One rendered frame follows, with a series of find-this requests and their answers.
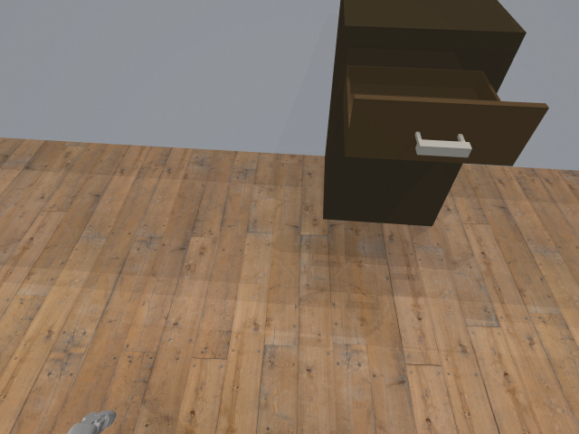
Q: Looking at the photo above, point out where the drawer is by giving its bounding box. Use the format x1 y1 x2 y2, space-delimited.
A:
343 65 549 166

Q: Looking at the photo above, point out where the robot left hand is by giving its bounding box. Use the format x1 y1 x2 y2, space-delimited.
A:
67 410 117 434

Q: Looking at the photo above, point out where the cabinet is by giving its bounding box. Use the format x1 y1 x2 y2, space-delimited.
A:
323 0 526 226

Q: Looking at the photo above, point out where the handle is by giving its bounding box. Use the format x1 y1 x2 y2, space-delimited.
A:
415 132 472 157

